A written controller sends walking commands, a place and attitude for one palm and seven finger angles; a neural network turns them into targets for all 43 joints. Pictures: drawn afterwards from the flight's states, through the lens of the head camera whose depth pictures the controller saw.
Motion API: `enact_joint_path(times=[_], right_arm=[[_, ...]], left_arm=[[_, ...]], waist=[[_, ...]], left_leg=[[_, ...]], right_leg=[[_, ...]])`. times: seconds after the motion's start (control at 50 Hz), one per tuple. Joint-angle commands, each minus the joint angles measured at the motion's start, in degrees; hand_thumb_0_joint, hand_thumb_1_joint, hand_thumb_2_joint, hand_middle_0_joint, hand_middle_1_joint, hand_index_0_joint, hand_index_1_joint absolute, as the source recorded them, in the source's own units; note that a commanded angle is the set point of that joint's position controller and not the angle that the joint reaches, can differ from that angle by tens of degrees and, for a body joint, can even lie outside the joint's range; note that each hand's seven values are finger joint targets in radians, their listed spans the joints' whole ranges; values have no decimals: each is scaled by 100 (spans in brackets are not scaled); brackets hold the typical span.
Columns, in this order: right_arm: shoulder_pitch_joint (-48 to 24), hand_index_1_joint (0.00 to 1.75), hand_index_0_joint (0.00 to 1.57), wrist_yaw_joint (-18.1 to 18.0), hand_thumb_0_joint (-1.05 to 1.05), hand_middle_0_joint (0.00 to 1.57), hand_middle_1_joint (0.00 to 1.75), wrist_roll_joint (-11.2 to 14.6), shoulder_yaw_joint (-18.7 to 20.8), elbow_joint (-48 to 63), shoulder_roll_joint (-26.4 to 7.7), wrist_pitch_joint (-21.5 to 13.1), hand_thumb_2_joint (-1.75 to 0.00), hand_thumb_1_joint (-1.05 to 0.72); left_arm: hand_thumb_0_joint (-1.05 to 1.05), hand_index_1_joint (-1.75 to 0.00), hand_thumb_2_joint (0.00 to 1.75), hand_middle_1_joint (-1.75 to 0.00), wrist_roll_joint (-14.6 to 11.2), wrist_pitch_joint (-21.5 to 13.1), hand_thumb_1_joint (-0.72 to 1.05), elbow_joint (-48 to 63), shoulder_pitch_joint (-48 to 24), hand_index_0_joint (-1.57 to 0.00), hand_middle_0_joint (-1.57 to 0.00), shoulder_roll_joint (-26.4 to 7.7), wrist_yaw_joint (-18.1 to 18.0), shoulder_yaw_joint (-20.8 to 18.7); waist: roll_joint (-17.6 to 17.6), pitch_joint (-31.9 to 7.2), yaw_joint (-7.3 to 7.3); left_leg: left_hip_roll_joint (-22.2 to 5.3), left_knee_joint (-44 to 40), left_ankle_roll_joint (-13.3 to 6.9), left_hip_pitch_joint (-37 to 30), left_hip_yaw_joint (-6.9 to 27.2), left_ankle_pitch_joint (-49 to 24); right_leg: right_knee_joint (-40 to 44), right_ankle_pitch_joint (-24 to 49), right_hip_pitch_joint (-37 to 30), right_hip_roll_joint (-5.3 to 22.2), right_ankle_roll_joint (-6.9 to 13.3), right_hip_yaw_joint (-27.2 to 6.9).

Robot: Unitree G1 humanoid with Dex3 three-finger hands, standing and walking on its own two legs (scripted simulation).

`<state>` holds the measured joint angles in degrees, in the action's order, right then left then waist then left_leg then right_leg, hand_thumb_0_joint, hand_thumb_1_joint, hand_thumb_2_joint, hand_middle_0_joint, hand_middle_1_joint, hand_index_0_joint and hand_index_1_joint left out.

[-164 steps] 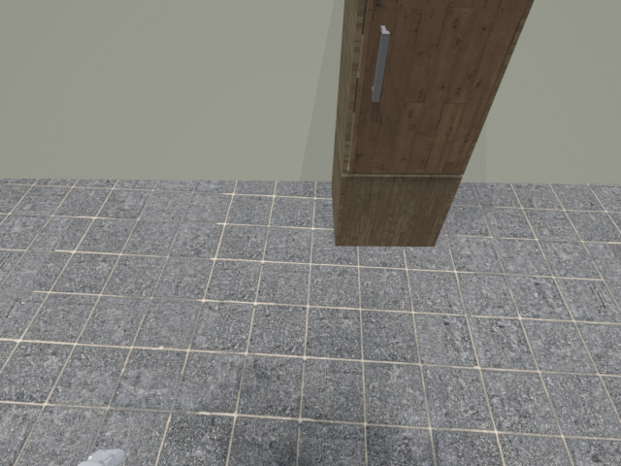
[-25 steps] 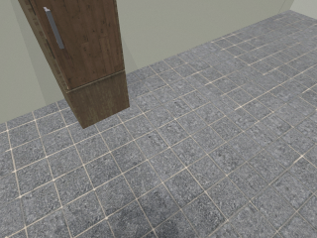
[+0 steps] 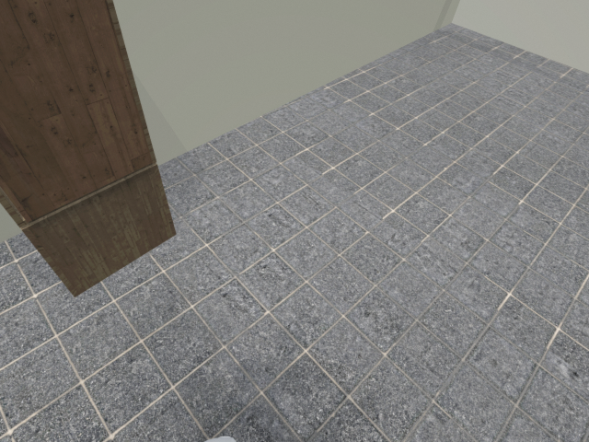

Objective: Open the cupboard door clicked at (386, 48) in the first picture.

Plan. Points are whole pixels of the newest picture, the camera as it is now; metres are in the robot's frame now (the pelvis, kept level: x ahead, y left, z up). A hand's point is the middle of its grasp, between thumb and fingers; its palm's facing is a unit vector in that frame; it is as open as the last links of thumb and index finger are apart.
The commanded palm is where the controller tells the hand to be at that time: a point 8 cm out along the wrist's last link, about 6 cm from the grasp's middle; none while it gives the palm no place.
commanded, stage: walk to a spot facing it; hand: left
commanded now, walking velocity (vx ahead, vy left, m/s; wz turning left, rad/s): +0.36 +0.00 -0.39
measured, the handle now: out of the picture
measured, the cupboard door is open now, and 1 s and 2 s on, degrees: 0 0 0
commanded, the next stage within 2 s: turn to face it in 0.38 s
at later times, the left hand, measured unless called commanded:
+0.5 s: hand (251, 305) +0.38 +0.10 -0.16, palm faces -0.26 -0.95 -0.19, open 7.4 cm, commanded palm none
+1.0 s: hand (230, 292) +0.42 +0.15 -0.18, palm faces +0.01 -0.98 -0.17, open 7.3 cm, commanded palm none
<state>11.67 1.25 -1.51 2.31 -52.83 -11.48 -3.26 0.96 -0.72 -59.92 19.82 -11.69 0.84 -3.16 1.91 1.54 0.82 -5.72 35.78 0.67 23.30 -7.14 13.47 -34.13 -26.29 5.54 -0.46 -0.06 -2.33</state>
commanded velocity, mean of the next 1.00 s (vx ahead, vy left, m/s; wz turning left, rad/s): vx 0.14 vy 0.00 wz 0.12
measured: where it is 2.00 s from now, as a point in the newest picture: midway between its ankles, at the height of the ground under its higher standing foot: (314, 417)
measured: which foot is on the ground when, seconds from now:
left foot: down 0.00-0.48, up 0.50-0.86, down 0.88-1.00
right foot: up 0.00-0.46, down 0.48-0.90, up 0.92-1.00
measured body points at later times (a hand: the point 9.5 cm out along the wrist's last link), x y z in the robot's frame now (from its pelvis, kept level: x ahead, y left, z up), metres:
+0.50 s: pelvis +0.21 -0.05 -0.01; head +0.25 -0.06 +0.44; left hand +0.40 +0.15 -0.14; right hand +0.06 -0.23 -0.16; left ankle +0.09 +0.11 -0.70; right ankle +0.29 -0.16 -0.73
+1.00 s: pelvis +0.34 -0.04 +0.00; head +0.38 +0.00 +0.45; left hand +0.42 +0.20 -0.16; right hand +0.41 -0.29 -0.12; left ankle +0.40 +0.03 -0.72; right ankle +0.28 -0.17 -0.66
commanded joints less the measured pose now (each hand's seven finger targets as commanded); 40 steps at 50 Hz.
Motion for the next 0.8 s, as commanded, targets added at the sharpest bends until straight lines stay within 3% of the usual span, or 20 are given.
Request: enact_joint_path(times=[0.0, 0.02, 0.04, 0.08, 0.1, 0.18, 0.22, 0.28, 0.34, 0.36, 0.4, 0.42, 0.44, 0.46, 0.48, 0.5, 0.54, 0.6, 0.66, 0.78], right_arm=[[1825, 30, 20, -255, 0, 20, 30, -44, 313, -325, -1396, -55, -90, -90], [1399, 30, 20, -249, 0, 20, 30, -46, 248, -241, -1056, -79, -90, -90], [1100, 30, 20, -241, 0, 20, 30, -48, 168, -205, -798, -117, -90, -90], [873, 30, 20, -264, 0, 20, 30, -23, 117, -269, -550, -187, -90, -90], [835, 30, 20, -278, 0, 20, 30, -1, 119, -302, -507, -216, -90, -90], [1046, 30, 20, -270, 0, 20, 30, 7, 178, -487, -522, -228, -90, -90], [1295, 30, 20, -263, 0, 20, 30, 10, 183, -615, -480, -218, -90, -90], [1504, 30, 20, -247, 0, 20, 30, -19, 197, -731, -520, -174, -90, -90], [1539, 30, 20, -237, 0, 20, 30, -44, 216, -767, -570, -125, -90, -90], [1523, 30, 20, -240, 0, 20, 30, -48, 228, -764, -612, -111, -90, -90], [1444, 30, 20, -234, 0, 20, 30, -23, 266, -714, -754, -77, -90, -90], [1276, 30, 20, -217, 0, 20, 30, 17, 257, -647, -807, -72, -90, -90], [1336, 30, 20, -143, 0, 20, 30, 98, 214, -550, -625, -69, -90, -90], [1332, 30, 20, -168, 0, 20, 30, 151, 118, -300, -206, -102, -90, -90], [1012, 30, 20, -224, 0, 20, 30, 174, 137, -277, -363, -66, -90, -90], [864, 30, 20, -240, 0, 20, 30, 144, 158, -306, -281, -22, -90, -90], [949, 30, 20, -234, 0, 20, 30, 38, 73, -581, -149, 117, -90, -90], [1522, 30, 20, -225, 0, 20, 30, 49, -2, -849, 138, 326, -90, -90], [1278, 30, 20, -185, 0, 20, 30, 60, -39, -696, 187, 401, -90, -90], [259, 30, 20, -55, 0, 20, 30, 38, 53, -165, -107, 407, -90, -90]], left_arm=[[0, -30, 90, -30, 14, -193, 90, 698, -522, -20, -20, -473, 10, -137], [0, -30, 90, -30, 41, -194, 90, 641, -741, -20, -20, -464, 68, -173], [0, -30, 90, -30, 74, -164, 90, 588, -735, -20, -20, -388, 124, -179], [0, -30, 90, -30, 99, -38, 90, 463, -438, -20, -20, -187, 149, -179], [0, -30, 90, -30, 94, 4, 90, 424, -326, -20, -20, -151, 153, -179], [0, -30, 90, -30, 112, 109, 90, 610, -711, -20, -20, -37, 185, -180], [0, -30, 90, -30, 127, 97, 90, 703, -1100, -20, -20, 4, 202, -153], [0, -30, 90, -30, 106, 74, 90, 854, -1642, -20, -20, 39, 206, -126], [0, -30, 90, -30, 92, 31, 90, 934, -1845, -20, -20, 14, 200, -130], [0, -30, 90, -30, 88, 11, 90, 933, -1780, -20, -20, -12, 198, -142], [0, -30, 90, -30, 101, -59, 90, 750, -1115, -20, -20, -201, 169, -184], [0, -30, 90, -30, 121, -113, 90, 490, -255, -20, -20, -379, 140, -245], [0, -30, 90, -30, 141, -196, 90, 284, 550, -20, -20, -986, 76, -386], [0, -30, 90, -30, 56, -237, 90, 179, 1093, -20, -20, -1637, -19, -518], [0, -30, 90, -30, -59, -212, 90, 201, 901, -20, -20, -1706, -88, -497], [0, -30, 90, -30, -52, -193, 90, 346, 290, -20, -20, -1339, -125, -400], [0, -30, 90, -30, -28, -257, 90, 447, -522, -20, -20, -698, -183, -156], [0, -30, 90, -30, 26, -301, 90, 432, -1003, -20, -20, -450, -226, -7], [0, -30, 90, -30, -5, -211, 90, 539, -1046, -20, -20, -368, -221, 27], [0, -30, 90, -30, 42, -57, 90, 565, -803, -20, -20, -732, -257, -139]], waist=[[-1818, -508, -744], [-1193, -6, -602], [-886, 276, -423], [-848, 245, -142], [-864, 136, -76], [-700, 316, -90], [-737, 384, -217], [-788, 563, -395], [-956, 629, -417], [-975, 553, -359], [-791, 71, -25], [-702, -386, 422], [199, -1088, 768], [1392, -1692, 750], [801, -1769, 733], [471, -1236, 457], [135, -399, 32], [272, -301, -438], [495, -160, -356], [600, 78, -47]], left_leg=[[-2412, -2512, -808, -2640, 3573, 2023], [-2163, -2560, -777, -2050, 2920, 1889], [-1909, -2616, -657, -1584, 2248, 1564], [-1547, -2575, -497, -1254, 1163, 668], [-1461, -2532, -504, -1321, 836, 311], [-1435, -2647, -694, -1642, 226, -182], [-1365, -2613, -667, -1903, -42, -576], [-1397, -2451, -665, -2077, -356, -1088], [-1484, -2149, -596, -2183, -590, -1665], [-1486, -1934, -564, -2276, -694, -2105], [-1414, -717, -438, -2332, -934, -3687], [-1223, 398, -235, -1938, -1159, -3841], [-923, 2040, 8, -538, -1190, -2315], [100, 3975, 304, 1168, -746, 2016], [-57, 4482, 147, 1182, 230, 2021], [-167, 4615, 103, 1185, 473, 1529], [-467, 3915, 108, 693, 591, 867], [-348, 2751, 178, -4, 533, 732], [-178, 1995, 222, -85, 287, 441], [-106, 825, 161, 34, 46, 524]], right_leg=[[-3993, -261, 3360, 139, 243, -29], [-4146, 287, 3468, 392, 218, 7], [-4038, 652, 3316, 556, 178, 59], [-3785, 1039, 2962, 622, 82, 156], [-3667, 1184, 2915, 656, 42, 203], [-2731, 1510, 3305, 805, -119, 411], [-2148, 1673, 3364, 813, -148, 568], [-1138, 1616, 3130, 726, -103, 829], [-630, 1557, 2789, 556, 33, 972], [-486, 1466, 2586, 441, 107, 1061], [-35, 1258, 1467, 53, 298, 1352], [296, 1686, 256, -110, 369, 1469], [473, 1828, -1480, 817, 689, 340], [945, 3489, -2555, 2563, 1452, -2531], [1350, 3702, -2046, 2758, 1608, -2442], [1483, 3409, -1298, 2559, 1447, -2049], [1634, 3637, 330, 2091, 1048, -718], [1727, 3884, 1165, 1772, 816, 445], [1854, 3282, 1239, 1660, 739, 803], [1354, 3096, 647, 2042, 676, 904]])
